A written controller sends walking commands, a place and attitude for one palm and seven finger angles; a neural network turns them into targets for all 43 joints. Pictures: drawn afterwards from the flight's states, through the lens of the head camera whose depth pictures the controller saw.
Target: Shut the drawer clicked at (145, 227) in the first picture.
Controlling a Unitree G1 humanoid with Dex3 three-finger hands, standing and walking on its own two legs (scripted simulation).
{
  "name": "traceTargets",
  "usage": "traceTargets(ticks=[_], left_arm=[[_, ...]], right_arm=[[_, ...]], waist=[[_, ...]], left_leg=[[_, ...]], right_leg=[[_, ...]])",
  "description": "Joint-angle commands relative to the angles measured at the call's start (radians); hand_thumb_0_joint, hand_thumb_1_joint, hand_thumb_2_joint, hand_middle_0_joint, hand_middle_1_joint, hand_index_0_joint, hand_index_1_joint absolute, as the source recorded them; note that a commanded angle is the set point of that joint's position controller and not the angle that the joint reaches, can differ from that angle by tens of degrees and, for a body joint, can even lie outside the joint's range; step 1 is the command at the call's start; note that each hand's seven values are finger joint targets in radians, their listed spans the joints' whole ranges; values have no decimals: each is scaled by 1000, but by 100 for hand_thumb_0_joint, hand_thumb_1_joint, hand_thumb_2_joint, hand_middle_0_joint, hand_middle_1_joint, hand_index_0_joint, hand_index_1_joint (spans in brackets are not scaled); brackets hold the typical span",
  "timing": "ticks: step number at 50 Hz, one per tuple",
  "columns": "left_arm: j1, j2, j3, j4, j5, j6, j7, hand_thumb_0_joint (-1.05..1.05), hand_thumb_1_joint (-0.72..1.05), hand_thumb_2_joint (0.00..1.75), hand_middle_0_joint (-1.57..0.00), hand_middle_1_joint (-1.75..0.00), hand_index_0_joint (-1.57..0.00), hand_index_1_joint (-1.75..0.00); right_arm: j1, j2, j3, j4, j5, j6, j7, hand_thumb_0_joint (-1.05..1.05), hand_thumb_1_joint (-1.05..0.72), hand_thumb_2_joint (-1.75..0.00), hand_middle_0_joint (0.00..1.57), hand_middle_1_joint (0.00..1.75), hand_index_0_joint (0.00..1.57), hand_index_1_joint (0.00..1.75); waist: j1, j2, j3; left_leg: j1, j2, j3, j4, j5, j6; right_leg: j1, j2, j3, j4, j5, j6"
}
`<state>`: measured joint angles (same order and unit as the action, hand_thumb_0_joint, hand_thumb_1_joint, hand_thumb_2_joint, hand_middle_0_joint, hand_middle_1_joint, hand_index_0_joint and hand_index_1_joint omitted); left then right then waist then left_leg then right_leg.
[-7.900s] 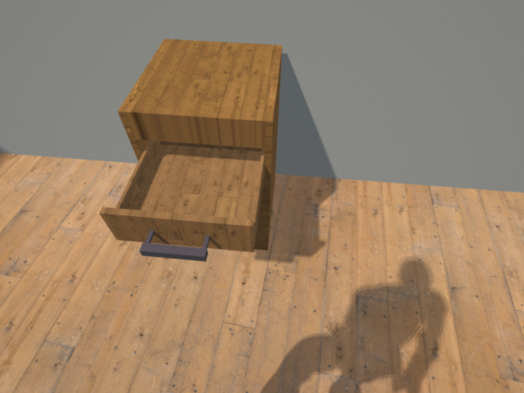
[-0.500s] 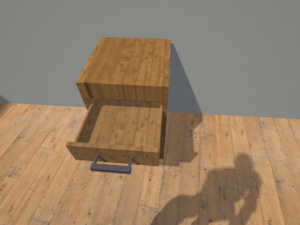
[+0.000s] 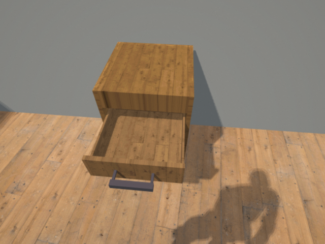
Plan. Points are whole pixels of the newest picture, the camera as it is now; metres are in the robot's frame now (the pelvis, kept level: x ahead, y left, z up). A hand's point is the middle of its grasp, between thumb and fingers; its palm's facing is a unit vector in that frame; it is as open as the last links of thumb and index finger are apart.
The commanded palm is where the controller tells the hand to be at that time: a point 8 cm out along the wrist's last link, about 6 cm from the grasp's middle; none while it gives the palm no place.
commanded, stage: shuffle to correct the standing spot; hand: left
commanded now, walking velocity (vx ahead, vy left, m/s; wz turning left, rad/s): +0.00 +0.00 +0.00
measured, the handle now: (132, 179) +0.38 +0.14 -0.24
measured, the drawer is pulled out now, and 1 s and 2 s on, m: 0.28 0.28 0.28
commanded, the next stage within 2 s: come to a stop and stand still in 0.36 s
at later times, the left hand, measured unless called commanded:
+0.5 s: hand out of the picture +0.04 +0.14 -0.18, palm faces +0.01 -0.98 -0.20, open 7.4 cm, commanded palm none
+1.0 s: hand out of the picture +0.00 +0.14 -0.17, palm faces +0.09 -0.97 -0.22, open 7.4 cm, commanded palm none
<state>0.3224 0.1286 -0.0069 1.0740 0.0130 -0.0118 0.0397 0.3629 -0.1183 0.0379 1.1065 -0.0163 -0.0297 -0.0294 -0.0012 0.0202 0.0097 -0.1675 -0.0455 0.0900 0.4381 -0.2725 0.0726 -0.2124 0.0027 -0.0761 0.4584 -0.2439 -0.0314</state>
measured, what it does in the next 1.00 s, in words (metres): lifts its left foot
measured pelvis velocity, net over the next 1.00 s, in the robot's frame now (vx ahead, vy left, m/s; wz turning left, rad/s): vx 0.01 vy -0.04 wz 0.03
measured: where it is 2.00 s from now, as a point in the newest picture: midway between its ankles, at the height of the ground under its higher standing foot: outside the picture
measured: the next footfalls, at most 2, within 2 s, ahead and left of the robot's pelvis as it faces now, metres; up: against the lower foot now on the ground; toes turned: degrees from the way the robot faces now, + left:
left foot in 1.08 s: +0.01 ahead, +0.07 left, +0.00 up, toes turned +5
right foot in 1.44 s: +0.02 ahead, -0.10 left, +0.00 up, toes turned +0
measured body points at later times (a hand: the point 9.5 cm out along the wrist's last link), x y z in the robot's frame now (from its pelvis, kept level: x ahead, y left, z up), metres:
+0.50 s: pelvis +0.05 -0.03 -0.01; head +0.06 -0.05 +0.44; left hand +0.04 +0.19 -0.16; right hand +0.00 -0.24 -0.18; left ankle -0.02 +0.07 -0.74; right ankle +0.04 -0.11 -0.74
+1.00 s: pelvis +0.01 -0.04 +0.00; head +0.01 -0.04 +0.45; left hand +0.00 +0.19 -0.15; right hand +0.06 -0.27 -0.15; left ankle +0.01 +0.10 -0.71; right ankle +0.04 -0.11 -0.74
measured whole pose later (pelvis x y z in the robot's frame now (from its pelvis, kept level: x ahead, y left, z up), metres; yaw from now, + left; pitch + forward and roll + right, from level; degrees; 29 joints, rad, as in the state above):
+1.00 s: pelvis +0.01 -0.04 +0.00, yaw +2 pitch -3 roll +1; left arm 0.30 0.16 0.02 1.06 0.03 0.01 0.03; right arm 0.22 -0.17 -0.02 1.06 -0.01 0.03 -0.01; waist 0.03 -0.01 0.04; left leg -0.27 0.04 0.05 0.68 -0.37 -0.01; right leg -0.18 0.00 -0.13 0.40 -0.19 -0.08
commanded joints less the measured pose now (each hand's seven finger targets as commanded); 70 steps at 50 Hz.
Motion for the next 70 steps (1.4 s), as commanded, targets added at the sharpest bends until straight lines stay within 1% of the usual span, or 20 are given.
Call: traceTargets(ticks=[1, 9, 18, 21, 23, 26, 29, 32, 35, 38, 41, 46, 50, 53, 55, 56, 60, 62, 67, 70], left_arm=[[76, 62, 4, -16, -3, -14, 3, 0, 90, 90, -20, -30, -20, -30], [80, 36, -3, 4, 11, 2, -5, 0, 90, 90, -20, -30, -20, -30], [82, 34, 17, 1, 16, 9, -12, 0, 90, 90, -20, -30, -20, -30], [142, 36, 27, 17, 15, 4, -12, 0, 90, 90, -20, -30, -20, -30], [160, 69, 32, 23, 14, 6, -7, 0, 90, 90, -20, -30, -20, -30], [112, 93, 27, 18, 4, -8, -1, 0, 90, 90, -20, -30, -20, -30], [80, 97, 19, 12, -5, -23, 10, 0, 90, 90, -20, -30, -20, -30], [98, 133, 28, -2, -11, -30, 20, 0, 90, 90, -20, -30, -20, -30], [117, 177, 45, -3, -2, -19, 33, 0, 90, 90, -20, -30, -20, -30], [129, 173, 50, -10, 14, -13, 37, 0, 90, 90, -20, -30, -20, -30], [41, 167, 46, -44, 18, -8, 29, 0, 90, 90, -20, -30, -20, -30], [-24, 186, 53, -73, 20, 1, 3, 0, 90, 90, -20, -30, -20, -30], [-67, 192, 54, -69, 17, 12, -6, 0, 90, 90, -20, -30, -20, -30], [-46, 142, 42, -70, 8, 22, -12, 0, 90, 90, -20, -30, -20, -30], [7, 69, 26, -88, 0, 19, -19, 0, 90, 90, -20, -30, -20, -30], [8, 71, 28, -86, 10, 21, -19, 0, 90, 90, -20, -30, -20, -30], [40, 62, 29, -56, 20, 25, -30, 0, 90, 90, -20, -30, -20, -30], [39, 53, 27, -57, 19, 21, -28, 0, 90, 90, -20, -30, -20, -30], [-16, 28, 15, -70, 5, 10, -17, 0, 90, 90, -20, -30, -20, -30], [71, 40, 14, -18, -1, -8, -4, 0, 90, 90, -20, -30, -20, -30]], right_arm=[[68, -102, -21, -11, 2, -18, -7, 0, -90, -90, 20, 30, 20, 30], [79, -132, -38, 19, -1, -10, -17, 0, -90, -90, 20, 30, 20, 30], [105, -150, -56, 29, -10, -12, -40, 0, -90, -90, 20, 30, 20, 30], [50, -146, -61, 13, -5, -7, -39, 0, -90, -90, 20, 30, 20, 30], [51, -106, -55, 9, -1, -8, -35, 0, -90, -90, 20, 30, 20, 30], [64, -31, -34, 27, 2, 8, -25, 0, -90, -90, 20, 30, 20, 30], [70, -20, -23, 40, 11, 4, -21, 0, -90, -90, 20, 30, 20, 30], [52, -64, -30, 31, 18, 6, -27, 0, -90, -90, 20, 30, 20, 30], [16, -69, -41, -7, 26, 31, -28, 0, -90, -90, 20, 30, 20, 30], [-36, -77, -51, -36, 22, 49, -26, 0, -90, -90, 20, 30, 20, 30], [-45, -71, -58, -48, 16, 63, -10, 0, -90, -90, 20, 30, 20, 30], [-41, -77, -63, -49, 2, 64, 23, 0, -90, -90, 20, 30, 20, 30], [42, -66, -61, -22, -5, 54, 21, 0, -90, -90, 20, 30, 20, 30], [130, -75, -53, 11, -10, 31, 11, 0, -90, -90, 20, 30, 20, 30], [142, -161, -62, -6, -20, 16, 3, 0, -90, -90, 20, 30, 20, 30], [76, -169, -62, -20, -20, 15, 1, 0, -90, -90, 20, 30, 20, 30], [-37, -126, -44, -35, -9, -4, -5, 0, -90, -90, 20, 30, 20, 30], [11, -126, -48, -15, -8, -12, -7, 0, -90, -90, 20, 30, 20, 30], [107, -121, -62, 29, -14, -1, -12, 0, -90, -90, 20, 30, 20, 30], [116, -100, -68, 39, 2, 5, -8, 0, -90, -90, 20, 30, 20, 30]], waist=[[7, -13, 54], [-9, 41, 118], [-12, 27, 66], [22, -17, 42], [14, -88, 43], [-12, -174, 102], [-19, -69, 26], [9, -3, -46], [27, -71, -42], [51, -124, -39], [19, -111, -28], [7, -150, 65], [-35, -159, 132], [-44, 7, 150], [-24, 244, 164], [-1, 249, 170], [48, 109, 160], [27, 64, 93], [-20, 76, 21], [-1, 21, -51]], left_leg=[[-53, 165, -174, -117, 194, -8], [-14, 242, -265, -220, -14, 29], [150, 330, -257, -69, 646, 117], [39, 250, -165, 31, 599, 48], [-81, 155, -73, 89, 326, -11], [-120, 74, -16, 130, -69, -48], [-51, 104, -58, 14, 31, -58], [-36, 116, -54, 24, 215, -62], [-148, 94, -41, 76, -84, -70], [-217, 90, -70, 270, -245, -77], [-191, 88, -84, 363, -217, -85], [-96, 76, -40, 306, -100, -80], [90, 62, 9, 128, -40, -76], [107, 100, -40, -83, -106, -51], [-66, 340, -379, -328, -363, 63], [-186, 377, -441, -385, -429, 105], [-253, 311, -313, -340, -223, 105], [-109, 299, -261, -280, -63, 105], [35, 307, -240, -155, 277, 112], [4, 223, -172, 1, 347, 27]], right_leg=[[27, -97, 104, -47, 93, -33], [-84, -44, 35, 43, -86, -18], [-189, -44, 19, 194, -160, -21], [-18, -41, 41, 57, 125, -43], [73, -116, 130, 57, 334, -95], [34, -217, 240, -66, 415, -153], [120, -200, 186, -21, 736, -85], [235, -196, 178, 11, 955, -15], [316, -280, 242, -13, 1074, -39], [295, -359, 302, -79, 1019, -104], [171, -333, 247, -123, 707, -185], [-74, -250, 201, -293, -96, -150], [-305, -198, 155, -326, -457, -98], [-333, -108, 112, -136, -444, -58], [-271, 14, -8, 176, -269, -10], [-214, 9, -1, 297, -255, -13], [-182, -21, 33, 561, -180, -13], [-226, -36, 19, 546, -179, 0], [-148, -35, 4, 174, -244, 11], [92, -48, 25, -145, 95, 7]])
